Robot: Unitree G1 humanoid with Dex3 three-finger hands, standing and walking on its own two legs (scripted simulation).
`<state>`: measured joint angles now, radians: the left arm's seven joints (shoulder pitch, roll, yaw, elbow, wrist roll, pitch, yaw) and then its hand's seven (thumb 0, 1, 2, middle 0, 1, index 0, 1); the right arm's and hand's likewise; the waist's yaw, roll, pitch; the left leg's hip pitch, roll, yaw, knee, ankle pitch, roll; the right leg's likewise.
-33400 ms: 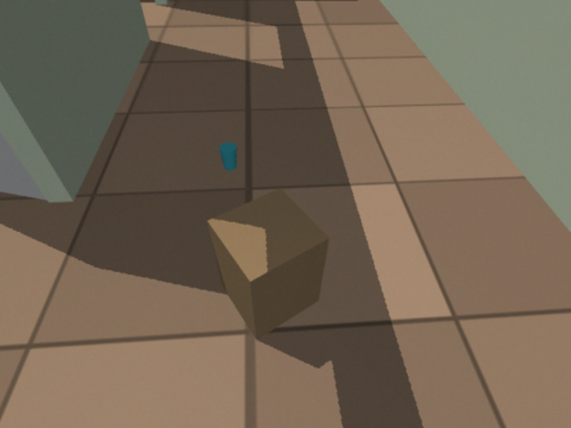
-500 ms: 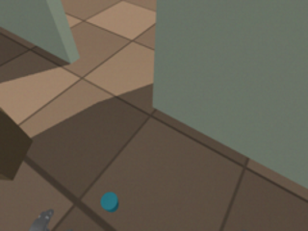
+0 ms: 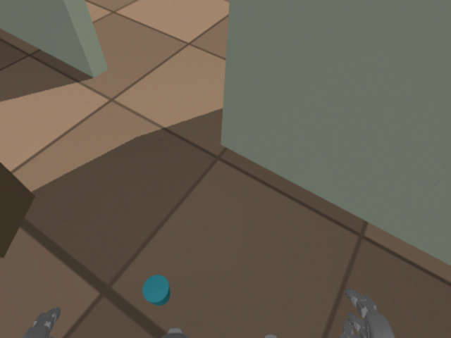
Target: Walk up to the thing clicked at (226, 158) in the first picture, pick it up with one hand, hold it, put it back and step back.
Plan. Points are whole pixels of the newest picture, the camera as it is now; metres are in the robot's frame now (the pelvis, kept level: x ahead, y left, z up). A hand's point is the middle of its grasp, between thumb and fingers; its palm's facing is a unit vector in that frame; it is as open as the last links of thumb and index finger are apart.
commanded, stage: go down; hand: left
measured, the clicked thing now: (158, 292) +0.35 +0.22 -0.65
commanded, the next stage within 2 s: none
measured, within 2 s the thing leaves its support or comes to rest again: neither
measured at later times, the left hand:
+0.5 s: hand out of the picture +0.15 +0.30 -0.17, palm faces +0.11 -0.95 -0.31, open 17.3 cm
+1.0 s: hand (63, 316) +0.23 +0.36 -0.26, palm faces +0.17 -0.96 -0.23, open 16.8 cm
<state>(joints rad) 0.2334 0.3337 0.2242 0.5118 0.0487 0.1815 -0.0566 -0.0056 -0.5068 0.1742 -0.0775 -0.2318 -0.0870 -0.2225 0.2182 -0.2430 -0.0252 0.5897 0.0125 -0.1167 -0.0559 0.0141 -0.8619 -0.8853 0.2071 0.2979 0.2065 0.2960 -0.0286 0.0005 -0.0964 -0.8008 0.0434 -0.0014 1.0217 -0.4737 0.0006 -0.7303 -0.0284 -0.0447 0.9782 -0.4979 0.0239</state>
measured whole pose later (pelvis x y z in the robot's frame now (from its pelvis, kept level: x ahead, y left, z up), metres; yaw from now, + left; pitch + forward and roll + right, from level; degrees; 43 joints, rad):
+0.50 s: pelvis -0.02 +0.00 -0.06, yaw +0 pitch +22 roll -3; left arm 0.28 0.39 0.34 0.41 -0.04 0.05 -0.15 -0.01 -0.54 0.04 -0.08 -0.08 -0.09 -0.09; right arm 0.18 -0.24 -0.02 0.54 -0.01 -0.17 -0.04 0.01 -0.91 -0.90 0.21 0.30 0.21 0.30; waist -0.02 -0.01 -0.14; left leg -1.16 0.05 -0.03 1.34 -0.57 0.00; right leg -1.08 -0.03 -0.06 1.29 -0.60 0.02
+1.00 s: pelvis -0.07 +0.00 -0.20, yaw -3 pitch +32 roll -5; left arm -0.17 0.59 0.62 0.82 -0.15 -0.37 -0.47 -0.01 -0.42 0.14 -0.05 -0.13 -0.05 -0.13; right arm 0.09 -0.29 0.01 0.66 -0.02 -0.17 -0.04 0.01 -0.90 -0.90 0.21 0.30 0.21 0.30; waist 0.00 -0.02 -0.16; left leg -1.76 0.06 -0.07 1.83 -0.65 0.00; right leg -1.67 -0.02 -0.06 1.80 -0.70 0.01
